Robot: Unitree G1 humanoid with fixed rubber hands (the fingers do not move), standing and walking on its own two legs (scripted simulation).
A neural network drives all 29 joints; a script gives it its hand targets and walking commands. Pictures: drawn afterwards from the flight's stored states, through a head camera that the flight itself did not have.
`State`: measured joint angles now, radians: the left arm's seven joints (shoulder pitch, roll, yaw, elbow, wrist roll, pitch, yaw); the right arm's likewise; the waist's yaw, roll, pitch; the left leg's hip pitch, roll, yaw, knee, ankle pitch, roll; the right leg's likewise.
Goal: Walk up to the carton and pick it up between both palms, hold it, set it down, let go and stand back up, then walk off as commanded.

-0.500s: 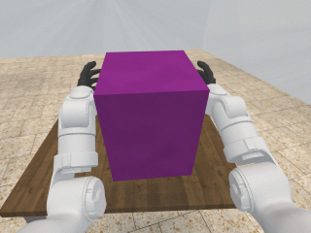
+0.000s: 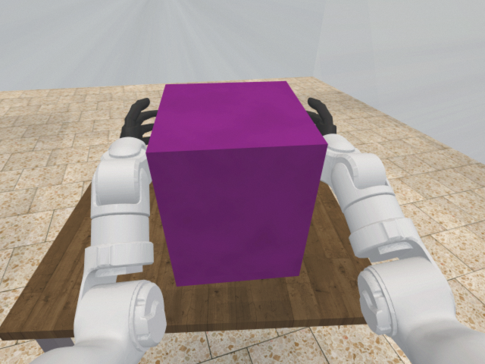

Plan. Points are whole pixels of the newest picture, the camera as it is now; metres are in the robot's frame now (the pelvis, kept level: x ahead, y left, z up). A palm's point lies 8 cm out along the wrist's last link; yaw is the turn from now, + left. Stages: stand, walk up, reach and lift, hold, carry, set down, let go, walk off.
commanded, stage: hold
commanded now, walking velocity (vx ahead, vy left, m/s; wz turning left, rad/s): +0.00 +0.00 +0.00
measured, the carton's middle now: (232, 181) +0.35 +0.01 +0.21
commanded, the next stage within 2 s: set down in 0.40 s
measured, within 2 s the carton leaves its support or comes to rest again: neither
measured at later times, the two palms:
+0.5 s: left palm (135, 143) +0.37 +0.16 +0.27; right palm (322, 141) +0.37 -0.14 +0.27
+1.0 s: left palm (131, 158) +0.39 +0.17 +0.23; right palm (303, 168) +0.38 -0.12 +0.21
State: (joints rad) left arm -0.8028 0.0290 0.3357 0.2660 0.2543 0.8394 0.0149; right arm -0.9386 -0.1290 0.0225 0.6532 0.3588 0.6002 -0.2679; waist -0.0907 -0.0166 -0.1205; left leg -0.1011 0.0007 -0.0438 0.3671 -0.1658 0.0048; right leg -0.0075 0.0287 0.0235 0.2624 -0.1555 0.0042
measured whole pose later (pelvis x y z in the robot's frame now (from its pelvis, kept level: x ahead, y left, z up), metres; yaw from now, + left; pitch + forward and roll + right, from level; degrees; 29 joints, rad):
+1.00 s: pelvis +0.01 +0.00 +0.00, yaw +2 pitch -9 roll -1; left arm -0.80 0.03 0.36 0.41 0.33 0.54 -0.06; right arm -0.82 0.01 -0.13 0.76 0.09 0.21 -0.19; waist -0.08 -0.09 0.01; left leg -0.01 -0.02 -0.06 0.32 -0.16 0.01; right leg 0.09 0.01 -0.01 0.23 -0.16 0.01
